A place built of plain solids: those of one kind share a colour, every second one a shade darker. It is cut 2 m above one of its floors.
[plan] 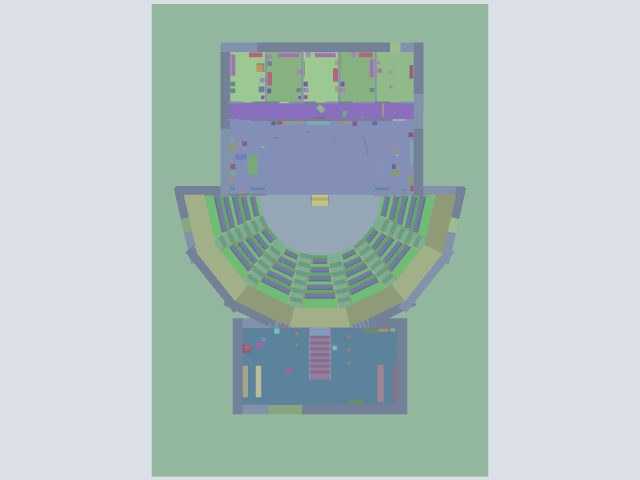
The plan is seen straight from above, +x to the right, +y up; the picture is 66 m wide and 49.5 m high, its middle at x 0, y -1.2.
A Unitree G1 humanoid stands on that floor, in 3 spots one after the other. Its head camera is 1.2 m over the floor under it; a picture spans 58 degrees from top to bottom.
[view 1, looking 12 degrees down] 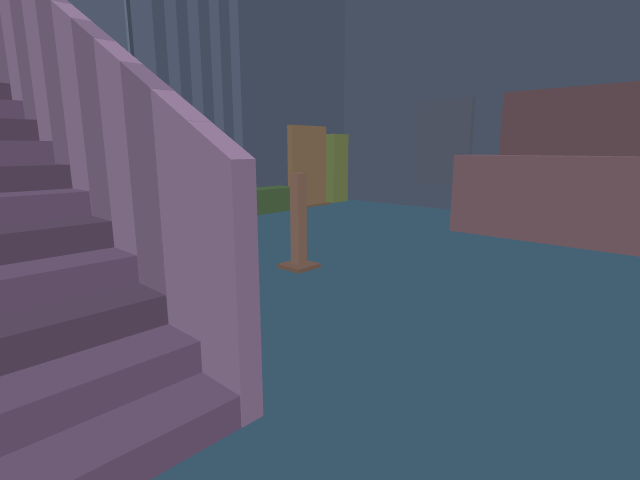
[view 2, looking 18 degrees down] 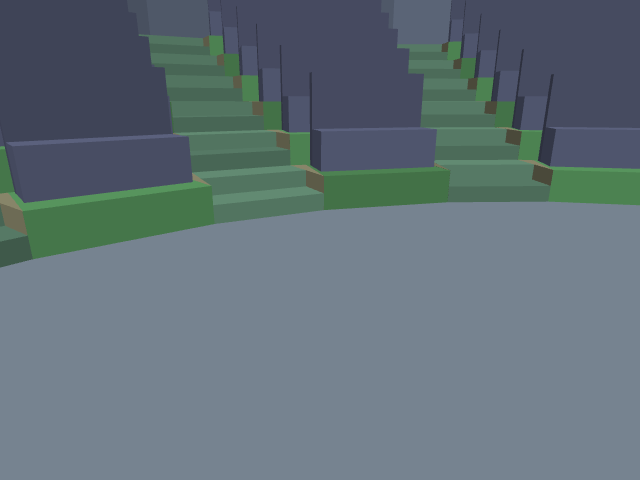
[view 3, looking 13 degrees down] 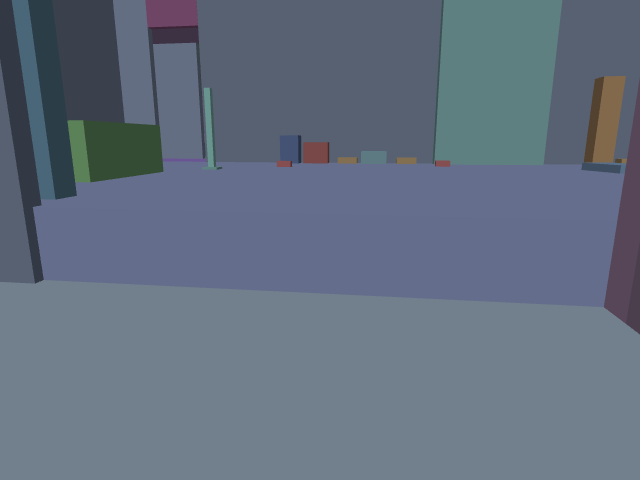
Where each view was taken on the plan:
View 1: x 0.00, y -16.98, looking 43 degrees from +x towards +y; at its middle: floor_foyer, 5.77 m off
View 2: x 0.00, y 0.88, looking -156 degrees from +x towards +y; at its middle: floor_auditorium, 3.88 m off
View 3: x -2.60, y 0.22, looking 98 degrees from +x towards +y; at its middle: floor_stage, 3.38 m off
